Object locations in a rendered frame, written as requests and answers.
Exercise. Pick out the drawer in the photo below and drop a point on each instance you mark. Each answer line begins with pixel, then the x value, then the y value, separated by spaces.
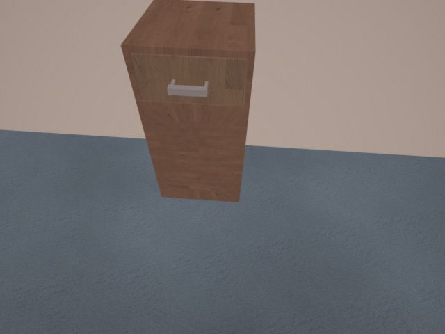
pixel 226 77

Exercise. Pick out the handle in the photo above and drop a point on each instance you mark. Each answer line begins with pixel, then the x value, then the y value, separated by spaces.
pixel 195 91

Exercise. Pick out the cabinet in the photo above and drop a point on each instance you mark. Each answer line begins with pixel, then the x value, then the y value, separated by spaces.
pixel 197 150

